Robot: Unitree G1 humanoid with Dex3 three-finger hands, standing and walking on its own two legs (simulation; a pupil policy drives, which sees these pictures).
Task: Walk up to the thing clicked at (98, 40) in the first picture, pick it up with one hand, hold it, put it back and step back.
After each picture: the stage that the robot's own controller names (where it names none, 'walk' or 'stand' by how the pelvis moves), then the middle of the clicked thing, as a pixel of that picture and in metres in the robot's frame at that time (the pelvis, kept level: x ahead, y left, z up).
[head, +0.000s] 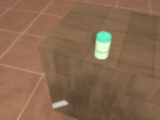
stand; (102, 45) +0.60 -0.09 +0.01
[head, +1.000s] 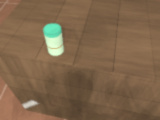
rise first; (54, 40) +0.53 +0.14 +0.04
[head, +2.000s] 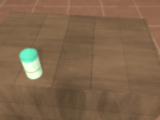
stand; (31, 64) +0.48 +0.21 +0.01
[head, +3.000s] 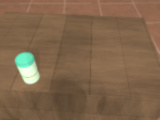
stand; (28, 68) +0.45 +0.22 +0.01
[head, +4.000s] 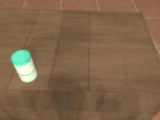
stand; (25, 66) +0.44 +0.23 +0.01
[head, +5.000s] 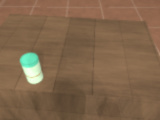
stand; (32, 68) +0.46 +0.21 +0.00
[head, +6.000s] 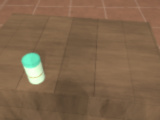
stand; (34, 69) +0.45 +0.20 +0.00
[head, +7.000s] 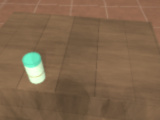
stand; (34, 68) +0.45 +0.20 +0.00
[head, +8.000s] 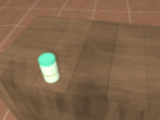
rise first; (49, 68) +0.46 +0.18 +0.01
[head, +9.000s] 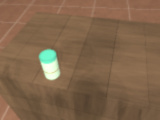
go down; (50, 64) +0.47 +0.18 +0.01
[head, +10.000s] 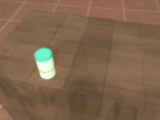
go down; (45, 63) +0.48 +0.17 +0.01
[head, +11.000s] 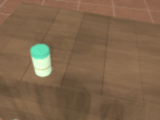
go down; (41, 60) +0.47 +0.16 +0.03
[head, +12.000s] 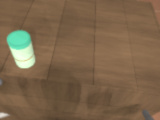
close in; (22, 50) +0.47 +0.17 +0.05
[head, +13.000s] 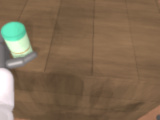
close; (18, 42) +0.48 +0.18 +0.08
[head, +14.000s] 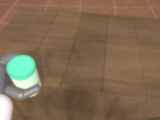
lift; (25, 77) +0.32 +0.17 +0.15
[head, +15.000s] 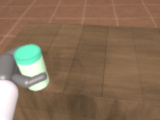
hold; (33, 68) +0.32 +0.15 +0.19
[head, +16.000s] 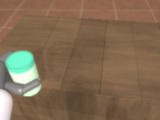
hold; (25, 74) +0.31 +0.17 +0.16
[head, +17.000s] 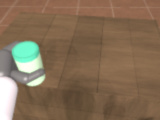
crouch; (30, 64) +0.35 +0.15 +0.16
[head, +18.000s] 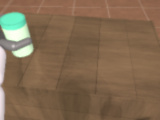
crouch; (18, 35) +0.44 +0.18 +0.20
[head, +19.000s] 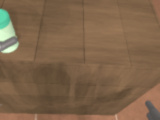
lower; (2, 32) +0.50 +0.18 +0.09
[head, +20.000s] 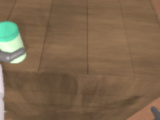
lower; (10, 43) +0.47 +0.18 +0.08
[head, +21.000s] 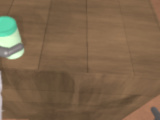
lower; (8, 38) +0.48 +0.18 +0.08
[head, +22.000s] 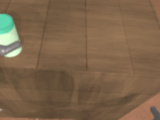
lower; (6, 36) +0.49 +0.18 +0.09
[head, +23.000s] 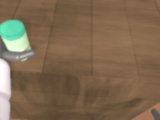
open; (16, 41) +0.47 +0.17 +0.08
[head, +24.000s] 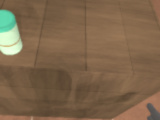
sink last; (6, 34) +0.48 +0.17 +0.09
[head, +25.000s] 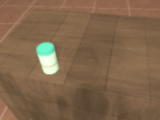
sink last; (48, 58) +0.48 +0.18 +0.06
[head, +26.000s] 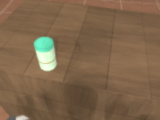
stand; (46, 54) +0.47 +0.16 +0.06
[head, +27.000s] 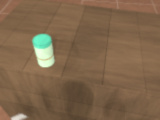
stand; (44, 51) +0.49 +0.16 +0.06
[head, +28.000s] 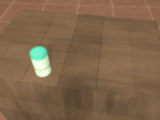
walk; (41, 62) +0.49 +0.18 +0.01
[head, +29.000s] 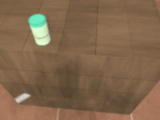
walk; (40, 30) +0.59 +0.19 +0.02
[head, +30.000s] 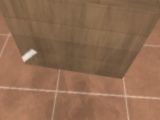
walk; out of the picture +0.90 +0.14 +0.04
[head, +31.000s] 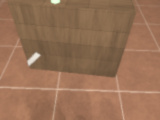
stand; out of the picture +1.12 +0.19 +0.02
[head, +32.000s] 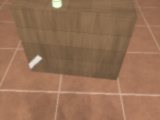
stand; out of the picture +1.10 +0.18 +0.00
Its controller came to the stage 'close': yes
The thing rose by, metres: 0.19
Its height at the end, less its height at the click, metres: +0.00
